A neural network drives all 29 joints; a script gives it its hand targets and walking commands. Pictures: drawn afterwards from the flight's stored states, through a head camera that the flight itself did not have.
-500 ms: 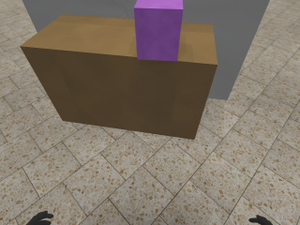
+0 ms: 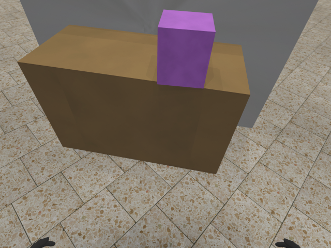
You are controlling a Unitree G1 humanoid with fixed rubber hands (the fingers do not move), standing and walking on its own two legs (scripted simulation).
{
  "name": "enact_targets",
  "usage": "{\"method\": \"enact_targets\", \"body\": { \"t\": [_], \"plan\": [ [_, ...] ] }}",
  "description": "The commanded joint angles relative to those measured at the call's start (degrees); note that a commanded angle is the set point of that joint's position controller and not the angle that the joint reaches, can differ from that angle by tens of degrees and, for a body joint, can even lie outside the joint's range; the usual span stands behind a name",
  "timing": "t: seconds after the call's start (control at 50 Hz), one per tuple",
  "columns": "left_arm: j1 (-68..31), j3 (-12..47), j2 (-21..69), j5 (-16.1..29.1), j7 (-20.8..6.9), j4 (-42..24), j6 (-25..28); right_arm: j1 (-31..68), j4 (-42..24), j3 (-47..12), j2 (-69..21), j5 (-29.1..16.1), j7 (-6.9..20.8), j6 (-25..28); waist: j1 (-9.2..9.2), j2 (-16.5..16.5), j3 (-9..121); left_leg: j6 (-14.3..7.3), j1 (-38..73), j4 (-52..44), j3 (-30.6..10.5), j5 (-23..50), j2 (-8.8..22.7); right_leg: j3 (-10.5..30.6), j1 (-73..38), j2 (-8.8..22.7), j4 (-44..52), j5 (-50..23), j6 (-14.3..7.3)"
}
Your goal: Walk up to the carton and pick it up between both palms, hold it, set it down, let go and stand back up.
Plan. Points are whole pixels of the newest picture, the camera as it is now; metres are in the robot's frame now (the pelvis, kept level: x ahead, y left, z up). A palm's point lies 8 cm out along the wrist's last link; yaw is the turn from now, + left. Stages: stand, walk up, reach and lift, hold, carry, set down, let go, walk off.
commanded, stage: walk up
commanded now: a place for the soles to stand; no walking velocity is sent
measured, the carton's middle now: (183, 49) +0.90 -0.05 +0.07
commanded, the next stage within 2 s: none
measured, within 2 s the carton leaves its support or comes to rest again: neither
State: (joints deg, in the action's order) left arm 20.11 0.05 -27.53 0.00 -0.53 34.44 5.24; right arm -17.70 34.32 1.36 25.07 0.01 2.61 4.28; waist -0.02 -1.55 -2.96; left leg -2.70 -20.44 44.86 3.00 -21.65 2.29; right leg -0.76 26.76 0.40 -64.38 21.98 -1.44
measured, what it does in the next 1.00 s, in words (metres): walks ahead: right foot, then left foot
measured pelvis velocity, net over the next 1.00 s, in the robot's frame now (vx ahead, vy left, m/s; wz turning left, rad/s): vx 0.22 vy -0.01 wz -0.03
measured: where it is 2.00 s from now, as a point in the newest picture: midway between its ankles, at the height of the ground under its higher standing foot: (156, 225)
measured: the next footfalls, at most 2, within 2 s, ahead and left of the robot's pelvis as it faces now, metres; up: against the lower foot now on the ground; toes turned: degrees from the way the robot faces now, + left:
right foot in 0.20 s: +0.18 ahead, -0.16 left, +0.00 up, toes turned -2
left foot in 0.54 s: +0.22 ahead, +0.10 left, +0.00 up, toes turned +5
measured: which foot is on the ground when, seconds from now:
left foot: down 0.00-0.22, up 0.24-0.52, down 0.54-0.96, up 0.98-1.00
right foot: up 0.00-0.18, down 0.20-0.56, up 0.58-0.92, down 0.94-1.00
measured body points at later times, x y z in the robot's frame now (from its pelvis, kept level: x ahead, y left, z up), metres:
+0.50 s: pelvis +0.11 -0.01 -0.01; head +0.13 -0.02 +0.44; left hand +0.17 +0.31 -0.09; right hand +0.25 -0.32 -0.09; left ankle +0.16 +0.09 -0.70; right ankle +0.14 -0.15 -0.71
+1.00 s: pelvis +0.22 -0.01 -0.01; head +0.23 -0.02 +0.43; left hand +0.33 +0.32 -0.08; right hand +0.34 -0.32 -0.10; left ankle +0.18 +0.09 -0.69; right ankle +0.31 -0.14 -0.71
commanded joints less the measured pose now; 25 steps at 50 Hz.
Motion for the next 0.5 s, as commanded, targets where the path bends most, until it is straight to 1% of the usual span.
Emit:
{"method": "enact_targets", "body": {
  "t": [0.0,0.06,0.1,0.12,0.14,0.16,0.18,0.2,0.22,0.24,0.26,0.28,0.3,0.32,0.34,0.36,0.4,0.44,0.46,0.48],
  "plan": [
    [1.1,-5.49,-11.26,0.31,-0.75,2.66,0.36,-3.85,0.34,7.85,16.76,0.53,-0.4,1.59,3.79,-5.56,-3.64,-7.34,10.63,-27.83,-15.85,-7.77,14.52,1.62,15.99,3.21,7.83,-3.81,1.08],
    [-1.67,-5.07,-10.58,-0.13,-1.01,1.43,0.96,-4.12,-0.35,8.41,17.91,0.51,0.0,0.97,5.16,-7.41,-1.46,-10.68,13.49,-24.71,-13.63,-5.78,15.12,-1.68,13.71,3.59,16.44,-1.33,1.01],
    [-1.22,-5.01,-10.18,-0.21,-0.81,1.41,1.76,-3.25,-1.12,8.48,18.11,0.66,0.34,0.47,4.92,-8.54,1.38,-11.21,13.48,-21.06,-12.03,-0.7,15.19,-3.91,9.24,2.33,21.14,-0.7,0.59],
    [0.21,-5.07,-9.81,-0.2,-0.62,1.85,2.18,-1.96,-1.68,8.35,17.9,0.62,0.48,0.19,3.86,-8.17,2.67,-10.87,11.91,-18.26,-10.4,2.7,14.8,-5.06,5.24,1.41,24.33,-2.51,0.31],
    [3.46,-5.21,-9.35,-0.2,-0.32,2.9,2.68,0.49,-2.44,8.0,17.22,0.42,0.6,-0.11,1.29,-6.32,4.32,-9.69,8.07,-13.34,-6.91,5.19,13.38,-6.3,-1.96,0.26,29.72,-7.42,-0.17],
    [9.46,-6.06,-10.31,-0.39,0.27,4.71,3.24,3.2,-3.54,7.08,14.91,0.34,0.65,-0.24,-2.76,-2.02,7.64,-7.46,2.39,-3.87,-2.76,9.23,10.47,-6.55,-12.81,-1.9,32.71,-9.88,-0.72],
    [17.25,-7.76,-13.46,-0.84,1.23,6.47,3.56,3.42,-4.39,5.95,11.26,0.18,0.53,-0.05,-7.04,6.8,12.29,-4.33,-7.44,10.94,0.66,12.94,6.59,2.47,-26.86,0.32,34.62,-6.55,-2.12],
    [18.14,-9.14,-19.72,-1.16,2.24,5.66,3.89,2.8,-5.66,4.68,7.06,-0.18,0.78,-0.21,-7.03,19.58,12.02,0.42,-22.78,23.54,1.42,-2.88,-1.04,33.97,-33.1,15.72,42.52,4.01,-6.92],
    [15.23,-9.18,-21.98,-0.29,2.15,4.0,3.75,4.21,-5.3,5.24,12.15,0.53,0.33,-1.11,-5.51,13.0,10.3,1.16,-29.58,25.69,-4.34,-12.3,-1.48,48.77,-32.95,21.88,46.02,11.9,-13.66],
    [13.28,-8.64,-20.89,0.23,2.21,3.57,3.39,6.55,-4.35,5.71,14.82,0.51,0.03,-1.51,-4.78,6.59,4.64,0.79,-29.24,26.28,-7.66,-11.74,1.16,46.34,-27.1,21.52,45.27,13.03,-15.53],
    [12.14,-8.21,-19.46,0.26,2.54,2.94,3.24,7.46,-4.42,5.65,13.84,0.43,0.17,-1.38,-4.46,5.12,1.57,0.66,-28.99,25.39,-7.78,-10.16,2.01,41.54,-23.61,19.79,43.83,7.49,-15.65],
    [11.56,-7.83,-18.38,0.31,2.77,2.7,3.16,7.81,-4.53,5.92,13.05,0.72,0.32,-1.3,-4.01,5.05,0.25,0.9,-28.2,23.16,-7.87,-8.85,3.26,37.37,-20.83,18.53,43.21,2.18,-14.83],
    [10.83,-7.58,-17.88,0.15,2.85,2.39,3.14,6.72,-3.9,6.22,12.82,1.03,0.49,-1.3,-3.18,6.23,0.62,1.22,-25.8,20.26,-7.59,-8.35,3.88,33.55,-18.15,17.26,42.23,-3.0,-13.94],
    [10.88,-7.48,-17.66,0.04,2.78,2.14,3.09,5.18,-3.15,6.54,12.9,1.18,0.73,-1.3,-2.73,6.88,2.39,1.33,-22.98,18.26,-6.62,-8.32,3.58,30.65,-16.72,16.02,40.61,-7.2,-13.69],
    [11.22,-7.54,-17.69,-0.17,2.69,2.0,2.97,4.55,-2.78,6.66,12.57,1.28,0.91,-1.34,-2.63,7.44,4.19,1.37,-21.3,16.38,-5.66,-9.24,2.96,29.13,-16.37,15.4,39.29,-9.09,-14.06],
    [11.41,-7.78,-18.08,-0.32,2.67,1.88,2.86,4.66,-2.79,6.7,12.23,1.37,1.02,-1.36,-2.68,7.97,5.49,1.39,-20.7,14.48,-5.16,-10.25,2.81,28.4,-16.31,15.62,38.51,-8.28,-14.8],
    [11.11,-8.05,-18.68,-0.45,2.66,1.67,2.66,6.21,-3.08,6.85,11.95,1.55,1.07,-1.2,-2.87,8.31,5.65,1.26,-19.45,10.87,-4.74,-9.2,3.22,28.47,-14.62,16.49,38.46,-4.17,-15.51],
    [9.53,-8.15,-19.35,-0.49,2.58,1.42,2.39,6.4,-3.12,7.14,12.31,1.61,1.1,-0.81,-2.35,9.15,5.67,0.54,-16.13,6.86,-4.42,-7.99,3.37,27.73,-11.92,16.67,37.49,-0.24,-14.96],
    [7.69,-8.06,-19.42,-0.46,2.49,1.22,2.19,4.56,-2.54,7.38,12.49,1.58,1.08,-0.52,-1.04,9.32,5.98,0.05,-12.22,3.87,-3.75,-6.32,3.1,26.25,-9.01,16.28,35.95,1.61,-14.33],
    [4.83,-7.72,-18.9,-0.33,2.34,0.7,1.87,0.9,-1.15,7.64,12.38,1.46,1.0,-0.05,1.67,8.09,6.42,-0.65,-3.86,-1.93,-2.85,-1.82,2.5,22.49,-2.61,14.62,32.32,3.89,-12.92]
  ]
}}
